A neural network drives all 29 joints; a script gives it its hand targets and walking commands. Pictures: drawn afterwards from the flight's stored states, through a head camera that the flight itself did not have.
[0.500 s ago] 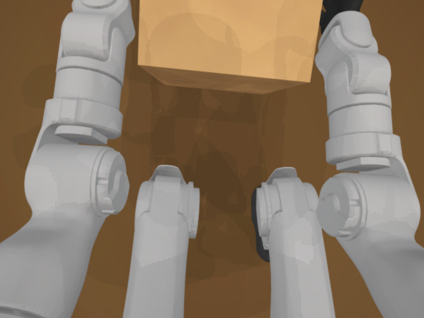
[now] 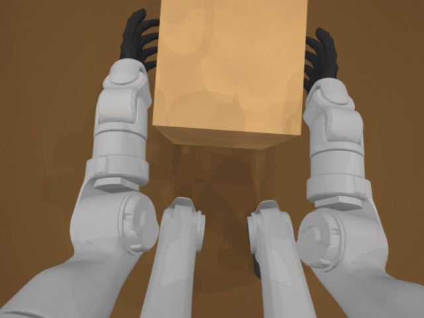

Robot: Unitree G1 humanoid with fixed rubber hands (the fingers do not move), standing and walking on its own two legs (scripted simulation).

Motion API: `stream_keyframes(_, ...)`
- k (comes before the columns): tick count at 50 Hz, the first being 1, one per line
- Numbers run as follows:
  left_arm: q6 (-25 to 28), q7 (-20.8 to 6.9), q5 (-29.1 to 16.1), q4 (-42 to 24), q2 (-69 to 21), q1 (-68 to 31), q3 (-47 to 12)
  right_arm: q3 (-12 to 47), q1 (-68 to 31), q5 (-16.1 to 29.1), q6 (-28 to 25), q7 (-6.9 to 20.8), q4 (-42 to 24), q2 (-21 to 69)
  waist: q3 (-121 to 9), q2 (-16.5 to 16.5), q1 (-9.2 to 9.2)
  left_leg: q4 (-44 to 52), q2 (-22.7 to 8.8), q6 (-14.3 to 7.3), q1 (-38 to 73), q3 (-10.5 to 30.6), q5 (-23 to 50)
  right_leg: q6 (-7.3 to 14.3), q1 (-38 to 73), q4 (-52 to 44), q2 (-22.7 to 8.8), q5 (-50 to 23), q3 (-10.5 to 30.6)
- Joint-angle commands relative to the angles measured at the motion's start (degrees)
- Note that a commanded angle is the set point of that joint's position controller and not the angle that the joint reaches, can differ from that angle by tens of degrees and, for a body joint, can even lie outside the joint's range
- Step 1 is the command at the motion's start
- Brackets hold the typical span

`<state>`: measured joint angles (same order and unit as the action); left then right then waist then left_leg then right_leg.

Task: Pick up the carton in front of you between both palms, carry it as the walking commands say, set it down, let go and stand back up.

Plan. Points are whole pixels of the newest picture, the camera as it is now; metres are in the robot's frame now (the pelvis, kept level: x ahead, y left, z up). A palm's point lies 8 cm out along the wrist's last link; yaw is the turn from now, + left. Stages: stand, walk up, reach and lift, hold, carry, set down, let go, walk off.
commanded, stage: reach and lift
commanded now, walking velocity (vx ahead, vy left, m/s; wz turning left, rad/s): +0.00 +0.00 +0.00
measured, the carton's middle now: (224, 88) +0.52 +0.02 -0.14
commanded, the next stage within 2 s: none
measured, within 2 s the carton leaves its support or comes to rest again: neither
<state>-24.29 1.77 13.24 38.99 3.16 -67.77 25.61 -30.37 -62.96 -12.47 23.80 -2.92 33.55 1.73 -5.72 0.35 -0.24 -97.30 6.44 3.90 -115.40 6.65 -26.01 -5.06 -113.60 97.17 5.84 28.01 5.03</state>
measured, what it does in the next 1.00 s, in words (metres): rises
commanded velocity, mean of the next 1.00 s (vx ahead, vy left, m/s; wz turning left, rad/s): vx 0.00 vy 0.00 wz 0.00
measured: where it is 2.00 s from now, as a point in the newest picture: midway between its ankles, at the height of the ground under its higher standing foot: (220, 254)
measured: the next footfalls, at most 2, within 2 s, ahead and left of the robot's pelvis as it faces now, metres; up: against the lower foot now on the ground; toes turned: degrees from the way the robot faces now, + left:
none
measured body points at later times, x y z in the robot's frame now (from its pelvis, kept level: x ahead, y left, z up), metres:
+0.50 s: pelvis +0.05 +0.00 +0.13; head +0.21 +0.01 +0.55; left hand +0.48 +0.16 +0.10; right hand +0.47 -0.14 +0.09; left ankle +0.11 +0.13 -0.47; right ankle +0.11 -0.14 -0.47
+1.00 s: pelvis +0.09 +0.00 +0.25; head +0.12 +0.00 +0.70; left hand +0.42 +0.15 +0.24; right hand +0.42 -0.15 +0.24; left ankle +0.11 +0.13 -0.47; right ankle +0.11 -0.14 -0.47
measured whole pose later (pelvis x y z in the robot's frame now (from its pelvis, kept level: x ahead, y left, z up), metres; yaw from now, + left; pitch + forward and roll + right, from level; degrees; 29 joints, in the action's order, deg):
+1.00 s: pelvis +0.09 +0.00 +0.25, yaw +1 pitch +10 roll +0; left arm -25.6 1.4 14.8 26.2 -9.8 -20.0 19.1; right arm -18.6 -17.8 -13.7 25.3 -0.6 25.5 9.4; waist -8.4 0.5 -0.1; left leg -37.6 3.3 1.5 -31.8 7.6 -16.0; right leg -1.7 -31.3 38.6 2.9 17.5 8.8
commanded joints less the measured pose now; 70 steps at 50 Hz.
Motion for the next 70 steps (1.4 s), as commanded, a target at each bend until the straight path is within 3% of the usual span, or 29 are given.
stream_keyframes(1, 0.4, -16.3, -12.8, -2.7, -64.4, -32.0, -33.7, 36.3, -38.3, 11.1, 0.0, 15.9, -2.0, 58.4, -71.6, -2.0, 1.45, 11.3, 3.2, -1.2, 45.5, -11.5, 14.4, 2.5, 36.5, -11.7, 4.1, -14.2, -10.9)
stream_keyframes(2, -0.2, -16.2, -13.9, 0.4, -65.2, -30.5, -34.7, 35.8, -40.8, 10.4, -0.4, 16.1, -2.9, 56.2, -72.9, -2.8, 3.12, 11.6, 3.5, -0.6, 46.1, -10.8, 15.7, 2.7, 37.2, -11.6, 3.7, -14.2, -12.1)
stream_keyframes(3, -0.1, -16.3, -13.6, 0.3, -65.7, -29.6, -33.2, 37.0, -38.3, 12.1, -0.1, 16.1, -2.9, 58.7, -71.4, -4.4, 0.08, 13.0, 3.3, -0.7, 47.8, -11.8, 15.3, 3.3, 37.5, -12.3, 3.8, -13.3, -10.7)
stream_keyframes(4, -0.1, -15.7, -13.8, 2.1, -68.2, -26.7, -32.9, 37.5, -39.9, 10.9, -0.3, 16.1, -4.2, 56.9, -69.7, -0.9, 3.07, 13.4, 3.4, -0.7, 44.9, -10.7, 14.1, 2.6, 38.8, -12.5, 3.9, -13.1, -12.2)
stream_keyframes(9, 0.7, -15.5, -10.9, -0.4, -66.1, -22.5, -32.6, 37.6, -29.5, 12.0, 0.3, 17.0, 1.0, 61.2, -64.7, -1.3, -1.17, 19.3, 3.9, -0.7, 48.3, -11.3, 16.0, 2.3, 42.7, -18.4, 4.3, -16.5, -9.9)
stream_keyframes(10, 1.0, -15.4, -11.4, -1.0, -66.6, -22.5, -33.4, 36.5, -29.2, 10.5, 0.2, 17.1, 0.5, 61.5, -63.4, -2.5, 2.14, 20.0, 3.6, -1.2, 51.1, -10.1, 14.0, 3.0, 42.8, -18.9, 4.3, -14.7, -9.5)
stream_keyframes(12, 1.3, -14.9, -11.5, -0.8, -68.0, -21.4, -34.4, 37.1, -22.7, 10.7, 0.3, 17.2, 4.6, 62.6, -59.7, -4.9, -1.56, 22.3, 3.7, -1.2, 54.3, -10.9, 13.8, 2.8, 41.2, -20.4, 4.7, -12.0, -8.9)
stream_keyframes(13, 1.3, -14.4, -11.5, -0.1, -69.3, -15.8, -34.1, 35.6, -21.4, 9.5, -0.4, 17.6, 1.9, 61.8, -58.8, -2.7, 2.82, 23.9, 3.0, -1.4, 57.2, -8.5, 15.3, 2.7, 42.5, -21.9, 4.1, -13.1, -9.7)
stream_keyframes(14, 1.1, -14.4, -9.6, 4.2, -69.7, -14.0, -31.9, 38.4, -23.7, 11.3, -1.3, 17.3, 1.6, 63.4, -56.7, -2.5, -1.54, 23.1, 2.8, -1.8, 56.4, -8.8, 15.6, 2.4, 41.2, -22.4, 4.2, -12.5, -8.5)
stream_keyframes(15, 2.1, -14.7, -11.0, 0.4, -69.7, -16.1, -32.6, 36.7, -23.5, 9.3, -1.2, 16.8, 0.9, 62.6, -56.2, -0.7, 2.55, 24.5, 3.7, -1.2, 53.0, -9.1, 13.9, 3.0, 48.1, -24.3, 4.3, -13.3, -8.3)
stream_keyframes(16, 1.4, -15.0, -9.0, 2.1, -68.4, -12.9, -32.7, 37.3, -20.7, 9.7, -1.1, 16.5, 2.0, 63.3, -56.7, -3.0, -1.94, 24.6, 3.9, -1.3, 53.4, -10.6, 14.3, 3.0, 48.4, -25.3, 4.1, -13.5, -6.6)
stream_keyframes(19, 2.4, -14.8, -7.8, 2.6, -70.0, -8.8, -30.0, 35.7, -16.4, 7.0, -1.8, 16.4, 4.1, 59.7, -49.4, 0.3, 1.67, 30.6, 2.6, -2.0, 59.1, -7.0, 11.2, 2.8, 46.2, -28.9, 4.1, -10.0, -8.6)
stream_keyframes(21, 2.5, -14.6, -7.2, 3.8, -68.8, -8.4, -29.8, 34.3, -19.2, 7.3, -2.3, 16.5, 3.4, 60.4, -44.7, -0.9, -1.56, 34.6, 3.0, -1.8, 60.4, -6.8, 11.5, 3.7, 47.6, -31.5, 4.0, -9.5, -7.7)
stream_keyframes(25, 3.7, -14.6, -9.6, -0.4, -70.3, -9.3, -34.6, 36.3, -12.4, 7.2, -2.9, 15.7, 4.7, 64.7, -46.7, 0.5, 3.45, 36.4, 2.1, -2.7, 68.2, -5.9, 13.6, 3.3, 55.3, -34.8, 4.1, -13.5, -6.0)
stream_keyframes(26, 3.1, -15.0, -7.0, 2.7, -71.0, -2.7, -32.3, 37.8, -11.8, 6.7, -3.6, 16.1, 0.3, 61.4, -47.6, -3.2, -0.43, 36.7, 2.8, -2.0, 66.6, -7.1, 15.8, 3.7, 59.2, -37.3, 2.6, -14.6, -4.4)
stream_keyframes(29, 3.3, -15.3, -5.7, 1.8, -67.0, 1.6, -31.6, 39.3, -7.1, 8.1, -2.8, 15.4, 2.2, 64.9, -43.1, 1.3, -2.33, 39.9, 2.6, -2.9, 67.2, -7.1, 15.5, 2.9, 66.8, -40.8, 2.6, -16.4, -3.4)
stream_keyframes(30, 3.9, -15.7, -9.6, -2.4, -70.0, 1.9, -36.3, 41.2, -2.2, 7.6, -3.0, 15.3, -1.9, 65.9, -46.8, 1.6, 2.78, 41.7, 2.7, -3.0, 71.1, -5.6, 18.7, 3.0, 69.0, -41.4, 3.1, -20.7, -4.7)
stream_keyframes(34, 3.9, -15.5, -8.3, -1.4, -69.4, 6.6, -36.0, 42.7, -0.2, 8.5, -3.5, 15.3, -2.8, 66.3, -44.5, 0.2, 0.49, 45.7, 2.2, -2.8, 77.6, -4.7, 24.2, 3.4, 74.3, -45.9, 2.4, -25.6, -2.6)
stream_keyframes(35, 3.7, -15.1, -7.7, -3.8, -67.2, 7.9, -36.8, 42.3, 0.4, 9.8, -3.0, 15.6, -2.1, 66.5, -41.1, -0.7, -3.26, 48.9, 1.8, -3.2, 78.6, -5.2, 22.8, 2.8, 75.1, -47.1, 2.8, -24.0, -3.4)
stream_keyframes(36, 3.2, -15.0, -8.4, -1.4, -68.2, 7.4, -36.3, 43.2, 1.4, 8.7, -2.5, 15.7, -1.7, 64.8, -39.5, 0.6, 1.73, 48.7, 1.7, -3.3, 81.2, -4.9, 20.0, 2.9, 76.9, -48.9, 1.8, -21.1, -2.4)
stream_keyframes(40, 1.9, -14.9, -7.9, -4.6, -71.7, 17.6, -37.9, 45.2, 7.1, 9.3, -2.2, 16.4, -5.7, 63.8, -35.4, -1.2, -0.32, 55.4, 0.9, -2.8, 88.9, -3.0, 23.9, 4.0, 81.5, -54.3, 2.2, -23.5, -2.6)
stream_keyframes(44, 0.9, -15.1, -8.6, -7.0, -71.5, 16.1, -40.8, 46.8, 9.7, 8.7, -1.6, 16.7, -6.5, 64.1, -29.5, -1.3, 2.15, 58.7, 1.4, -2.8, 94.4, -2.6, 23.3, 4.7, 86.8, -59.2, 1.8, -23.2, -1.5)
stream_keyframes(46, 0.0, -14.7, -9.4, -9.2, -70.2, 16.2, -40.7, 46.0, 11.8, 8.2, -0.2, 17.1, -3.9, 64.4, -27.4, -1.2, -0.49, 61.1, 1.1, -2.5, 93.1, -3.9, 23.2, 4.5, 92.0, -60.6, 1.1, -24.9, -1.3)
stream_keyframes(47, -0.5, -14.8, -8.4, -7.3, -68.4, 21.4, -40.0, 46.7, 17.2, 8.7, 0.6, 16.7, -5.5, 65.0, -25.2, 2.4, 1.9, 63.1, 0.7, -3.2, 99.2, -3.4, 24.3, 3.3, 90.6, -63.3, 0.7, -26.9, -0.9)
stream_keyframes(48, -1.0, -15.1, -7.6, -7.8, -70.4, 22.4, -38.9, 48.7, 11.3, 9.6, 1.0, 16.5, -7.9, 61.8, -26.0, -2.3, -3.81, 63.4, 1.2, -2.5, 95.9, -4.1, 24.7, 4.0, 95.4, -63.7, 0.2, -24.7, -1.4)
stream_keyframes(49, -1.2, -15.3, -8.8, -10.2, -68.5, 20.9, -40.6, 46.0, 15.2, 8.6, 1.8, 16.3, -6.9, 64.4, -23.3, 2.2, 0.58, 65.4, 0.6, -3.4, 99.0, -3.5, 27.5, 3.1, 93.4, -64.8, 0.7, -30.4, -0.5)
stream_keyframes(65, -10.1, -16.3, -8.9, -12.4, -65.0, 21.1, -37.8, 44.0, 16.4, 8.7, 10.2, 17.4, -9.3, 59.5, -5.0, -2.5, 0.42, 77.5, -0.3, -2.7, 105.9, -3.5, 12.2, 5.1, 105.7, -77.4, -0.5, -15.2, -2.0)
stream_keyframes(68, -9.6, -16.4, -9.6, -15.3, -68.0, 18.8, -39.4, 43.0, 16.4, 7.4, 10.3, 17.9, -11.5, 58.7, -9.0, -2.6, 3.14, 77.4, -0.7, -1.7, 110.7, -3.1, 20.0, 5.4, 106.4, -77.7, -0.1, -20.3, -2.1)
stream_keyframes(70, -10.1, -16.0, -9.2, -16.0, -67.5, 24.8, -38.5, 45.7, 16.3, 9.0, 9.8, 18.3, -15.9, 59.8, -9.4, -0.5, 0.6, 78.0, 0.1, -2.0, 109.9, -3.3, 20.3, 4.6, 108.4, -77.6, 0.4, -21.1, -3.4)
